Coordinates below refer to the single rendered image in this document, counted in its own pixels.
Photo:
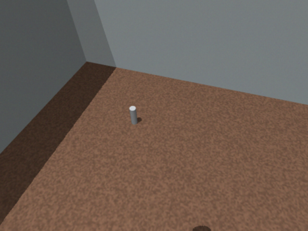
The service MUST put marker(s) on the can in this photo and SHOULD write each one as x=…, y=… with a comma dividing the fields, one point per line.
x=133, y=115

